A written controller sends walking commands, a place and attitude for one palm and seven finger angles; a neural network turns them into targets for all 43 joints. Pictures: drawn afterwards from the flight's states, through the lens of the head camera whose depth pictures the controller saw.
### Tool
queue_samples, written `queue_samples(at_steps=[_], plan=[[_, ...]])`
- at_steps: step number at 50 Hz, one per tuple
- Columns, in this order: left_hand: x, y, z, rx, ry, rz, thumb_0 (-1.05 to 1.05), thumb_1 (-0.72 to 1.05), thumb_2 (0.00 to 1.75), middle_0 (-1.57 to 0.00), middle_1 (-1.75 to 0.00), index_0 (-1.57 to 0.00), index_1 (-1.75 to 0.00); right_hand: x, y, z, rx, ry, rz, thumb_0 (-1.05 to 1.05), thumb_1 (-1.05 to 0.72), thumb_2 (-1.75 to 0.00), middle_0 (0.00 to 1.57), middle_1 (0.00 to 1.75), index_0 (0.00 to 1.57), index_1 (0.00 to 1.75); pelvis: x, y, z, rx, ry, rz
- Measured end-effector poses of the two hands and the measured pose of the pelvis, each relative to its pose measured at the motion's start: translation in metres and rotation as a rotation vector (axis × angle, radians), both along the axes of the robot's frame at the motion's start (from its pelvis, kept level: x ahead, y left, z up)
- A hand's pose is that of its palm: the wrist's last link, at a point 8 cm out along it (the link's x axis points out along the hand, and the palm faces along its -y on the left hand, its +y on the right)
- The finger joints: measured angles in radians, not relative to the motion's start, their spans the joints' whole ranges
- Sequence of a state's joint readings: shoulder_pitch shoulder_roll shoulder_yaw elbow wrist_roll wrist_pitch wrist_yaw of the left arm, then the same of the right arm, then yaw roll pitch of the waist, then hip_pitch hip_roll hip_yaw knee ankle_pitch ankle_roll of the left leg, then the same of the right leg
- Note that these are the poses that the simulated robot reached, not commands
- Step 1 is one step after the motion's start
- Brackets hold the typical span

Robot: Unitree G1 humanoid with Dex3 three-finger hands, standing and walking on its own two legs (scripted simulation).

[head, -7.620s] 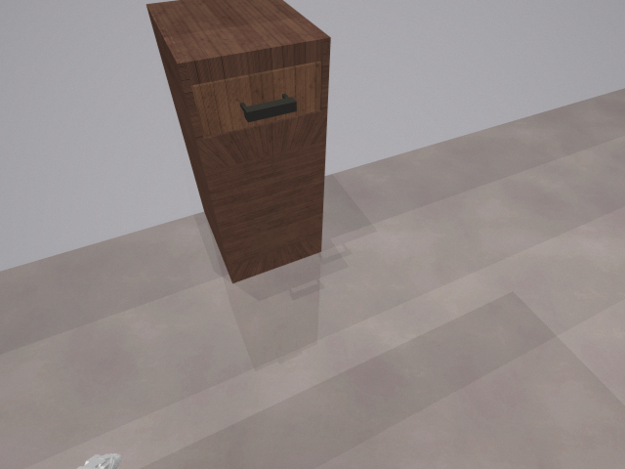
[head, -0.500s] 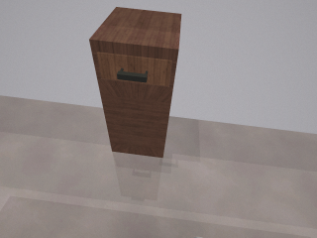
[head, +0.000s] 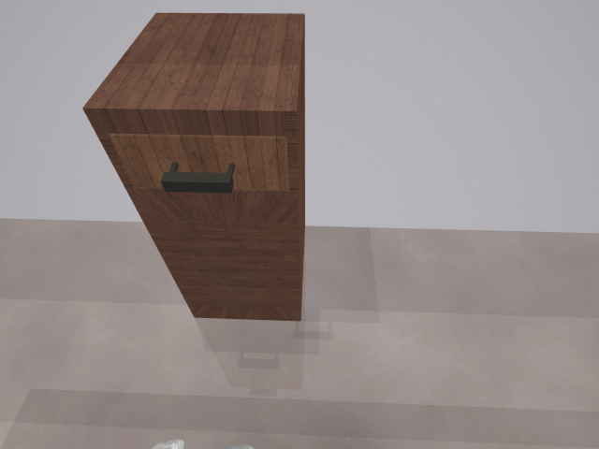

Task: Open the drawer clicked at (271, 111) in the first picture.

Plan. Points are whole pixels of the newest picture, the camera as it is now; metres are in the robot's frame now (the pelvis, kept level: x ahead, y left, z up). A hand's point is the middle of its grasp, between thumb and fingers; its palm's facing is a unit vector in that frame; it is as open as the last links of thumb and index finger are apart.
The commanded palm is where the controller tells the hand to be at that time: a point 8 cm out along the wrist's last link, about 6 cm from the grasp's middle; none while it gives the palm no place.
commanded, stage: come to a stop and stand still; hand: left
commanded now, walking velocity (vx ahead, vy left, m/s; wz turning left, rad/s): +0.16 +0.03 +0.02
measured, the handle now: (200, 174) +0.61 +0.21 -0.02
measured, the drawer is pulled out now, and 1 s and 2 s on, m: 0.00 0.00 0.00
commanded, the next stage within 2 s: look again from close up in 1.36 s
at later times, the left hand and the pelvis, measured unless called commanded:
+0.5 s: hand out of the picture +0.08 +0.21 -0.16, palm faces +0.03 -0.97 -0.24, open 7.4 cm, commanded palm none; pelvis +0.05 +0.02 +0.01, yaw -3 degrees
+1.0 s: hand out of the picture +0.05 +0.18 -0.15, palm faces +0.06 -0.97 -0.24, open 7.3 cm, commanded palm none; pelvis +0.04 -0.01 +0.01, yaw -1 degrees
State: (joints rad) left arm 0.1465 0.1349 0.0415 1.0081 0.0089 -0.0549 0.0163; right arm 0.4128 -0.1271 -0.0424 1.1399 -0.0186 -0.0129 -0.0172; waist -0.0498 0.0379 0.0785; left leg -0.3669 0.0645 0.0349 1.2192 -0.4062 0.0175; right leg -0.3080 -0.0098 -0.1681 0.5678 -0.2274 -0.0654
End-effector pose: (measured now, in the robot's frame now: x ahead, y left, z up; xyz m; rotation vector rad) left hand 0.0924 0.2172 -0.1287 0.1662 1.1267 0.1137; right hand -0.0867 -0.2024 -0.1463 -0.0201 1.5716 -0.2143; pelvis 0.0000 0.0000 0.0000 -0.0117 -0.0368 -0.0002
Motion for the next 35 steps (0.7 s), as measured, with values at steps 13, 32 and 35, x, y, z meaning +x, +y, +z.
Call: queue_samples(at_steps=[13, 32, 35], plan=[[-0.036, 0.038, -0.015, -0.007, 0.253, 0.115, 0.0, 0.93, 0.9, -0.2, -0.3, -0.2, -0.3, 0.215, -0.008, 0.019, -0.118, -0.358, 0.154, 0.01, -0.94, -0.9, 0.2, 0.29, 0.19, 0.3, 0.065, 0.028, 0.004, -0.016, -0.003, -0.016], [-0.017, 0.015, 0.007, 0.106, 0.146, 0.047, 0.0, 0.91, 0.9, -0.2, -0.3, -0.2, -0.3, 0.179, -0.045, -0.007, -0.033, -0.324, 0.076, 0.0, -0.91, -0.9, 0.2, 0.3, 0.2, 0.3, 0.033, -0.016, -0.002, 0.035, 0.013, -0.045], [-0.022, -0.001, 0.018, 0.092, 0.148, 0.043, 0.0, 0.91, 0.9, -0.2, -0.3, -0.2, -0.3, 0.157, -0.057, -0.002, -0.026, -0.272, 0.065, 0.0, -0.91, -0.9, 0.2, 0.29, 0.2, 0.3, 0.034, -0.022, 0.008, 0.045, 0.017, -0.054]])
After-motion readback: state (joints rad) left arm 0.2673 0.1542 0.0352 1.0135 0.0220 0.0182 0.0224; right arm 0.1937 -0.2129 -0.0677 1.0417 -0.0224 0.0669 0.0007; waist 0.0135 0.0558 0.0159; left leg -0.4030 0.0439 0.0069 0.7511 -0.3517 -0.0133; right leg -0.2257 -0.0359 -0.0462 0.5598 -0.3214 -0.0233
